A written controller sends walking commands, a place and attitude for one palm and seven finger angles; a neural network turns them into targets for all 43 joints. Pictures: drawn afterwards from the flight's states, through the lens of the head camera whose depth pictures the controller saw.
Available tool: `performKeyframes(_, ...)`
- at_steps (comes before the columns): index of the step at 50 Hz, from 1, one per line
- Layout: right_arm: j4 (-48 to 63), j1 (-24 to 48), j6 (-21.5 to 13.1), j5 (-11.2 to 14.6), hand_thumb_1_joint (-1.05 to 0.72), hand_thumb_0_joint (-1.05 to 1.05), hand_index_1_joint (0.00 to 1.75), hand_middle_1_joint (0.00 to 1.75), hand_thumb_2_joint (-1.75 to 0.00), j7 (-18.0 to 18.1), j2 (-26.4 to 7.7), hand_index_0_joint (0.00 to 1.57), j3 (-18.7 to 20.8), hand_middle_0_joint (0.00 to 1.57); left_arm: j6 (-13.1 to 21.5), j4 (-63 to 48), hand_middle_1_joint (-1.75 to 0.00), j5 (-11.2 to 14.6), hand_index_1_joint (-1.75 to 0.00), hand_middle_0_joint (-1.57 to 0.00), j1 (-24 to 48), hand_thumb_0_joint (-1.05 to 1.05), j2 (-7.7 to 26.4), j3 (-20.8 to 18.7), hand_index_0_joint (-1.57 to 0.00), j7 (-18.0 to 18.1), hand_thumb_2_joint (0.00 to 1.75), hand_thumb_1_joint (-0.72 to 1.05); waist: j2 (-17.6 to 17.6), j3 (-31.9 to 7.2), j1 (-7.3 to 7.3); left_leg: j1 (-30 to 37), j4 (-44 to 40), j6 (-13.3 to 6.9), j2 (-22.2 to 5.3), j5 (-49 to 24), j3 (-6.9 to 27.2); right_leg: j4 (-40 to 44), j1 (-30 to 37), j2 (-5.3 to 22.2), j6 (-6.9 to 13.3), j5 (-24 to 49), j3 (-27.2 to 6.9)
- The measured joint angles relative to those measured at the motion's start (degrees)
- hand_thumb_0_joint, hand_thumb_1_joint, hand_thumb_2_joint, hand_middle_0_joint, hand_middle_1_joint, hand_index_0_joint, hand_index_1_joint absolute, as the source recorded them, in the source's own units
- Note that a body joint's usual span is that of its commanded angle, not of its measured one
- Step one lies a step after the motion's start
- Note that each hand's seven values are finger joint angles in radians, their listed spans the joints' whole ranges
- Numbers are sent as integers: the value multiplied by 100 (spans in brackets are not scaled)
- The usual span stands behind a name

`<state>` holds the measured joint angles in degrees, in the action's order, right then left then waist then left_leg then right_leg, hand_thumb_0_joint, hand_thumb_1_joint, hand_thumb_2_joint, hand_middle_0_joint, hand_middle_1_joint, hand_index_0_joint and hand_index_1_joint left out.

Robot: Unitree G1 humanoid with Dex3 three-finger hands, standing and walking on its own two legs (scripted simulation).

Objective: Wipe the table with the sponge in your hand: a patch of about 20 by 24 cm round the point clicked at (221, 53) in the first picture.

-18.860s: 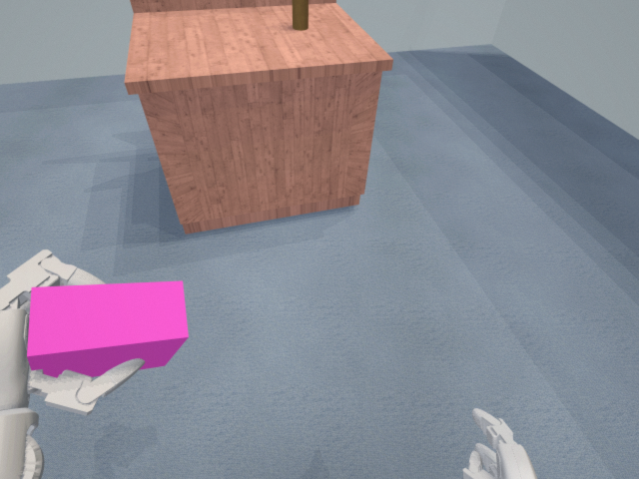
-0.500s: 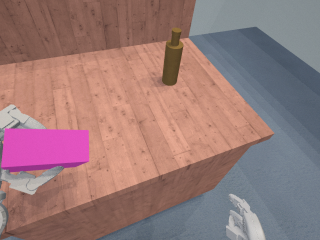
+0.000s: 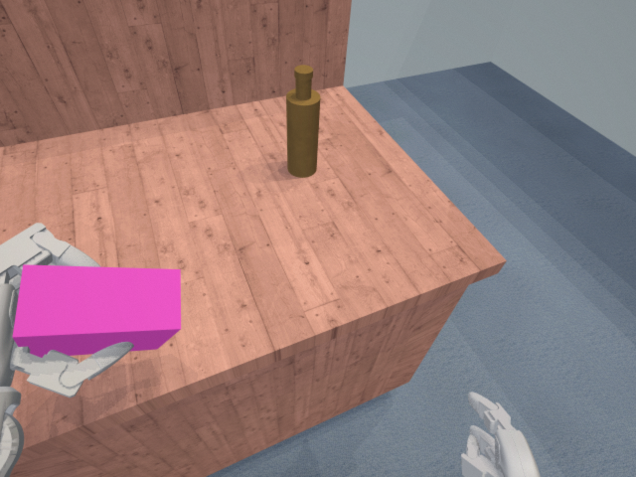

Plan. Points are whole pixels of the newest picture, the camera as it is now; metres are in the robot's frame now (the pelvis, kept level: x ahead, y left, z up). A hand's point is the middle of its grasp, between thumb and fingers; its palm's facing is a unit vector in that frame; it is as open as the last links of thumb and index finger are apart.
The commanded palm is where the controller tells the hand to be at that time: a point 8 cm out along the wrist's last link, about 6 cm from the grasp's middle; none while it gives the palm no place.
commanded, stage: shuffle to correct the standing spot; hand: left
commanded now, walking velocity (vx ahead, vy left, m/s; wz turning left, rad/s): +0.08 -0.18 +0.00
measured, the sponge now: (124, 314) +0.23 +0.21 +0.14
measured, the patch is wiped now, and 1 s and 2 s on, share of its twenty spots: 0.00 0.00 0.00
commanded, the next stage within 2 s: come to a stop and stand still in 0.22 s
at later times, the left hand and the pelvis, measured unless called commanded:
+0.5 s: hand (121, 301) +0.24 +0.21 +0.16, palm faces +0.33 -0.85 -0.40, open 9.9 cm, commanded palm +0.17 +0.26 +0.18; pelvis +0.02 -0.03 +0.00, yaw +1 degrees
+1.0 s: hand (17, 329) +0.21 +0.30 +0.14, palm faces +0.43 -0.82 -0.39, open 9.9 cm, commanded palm +0.14 +0.32 +0.18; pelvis +0.00 +0.03 +0.00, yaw +4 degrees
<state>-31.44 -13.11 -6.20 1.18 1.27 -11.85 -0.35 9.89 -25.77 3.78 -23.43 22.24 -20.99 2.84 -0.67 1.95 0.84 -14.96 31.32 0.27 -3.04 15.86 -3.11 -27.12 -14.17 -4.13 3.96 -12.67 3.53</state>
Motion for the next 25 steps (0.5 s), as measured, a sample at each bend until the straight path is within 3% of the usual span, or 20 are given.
performKeyframes(9, -115, -138, 9, 41, -90, 1, 30, 30, -89, 101, -105, 20, 86, 20, -76, -168, -136, 84, -135, -75, -219, -1, 8, 85, -77, 73, 102, -48, 29, -162, -189, -169, 282, 61, -129, 192, 116, -256, -142, -127, 194, -207, 112)
performKeyframes(16, -178, -139, 38, 19, -90, 2, 30, 30, -89, 132, -47, 20, 56, 20, -98, -138, -136, 81, -135, -75, -224, -1, 85, -25, -77, 105, 102, -48, 0, -138, -171, -39, 157, 188, -153, 183, 107, -256, -75, -150, 215, -275, 100)
performKeyframes(25, -192, 138, 74, 50, -90, 1, 30, 30, -89, 28, -25, 20, -10, 20, -99, -55, -136, 6, -135, -75, -249, -1, -69, 105, -77, 172, 102, -48, 65, -25, -188, 142, -45, 149, -117, 95, 149, -24, 141, -128, 179, -195, 131)
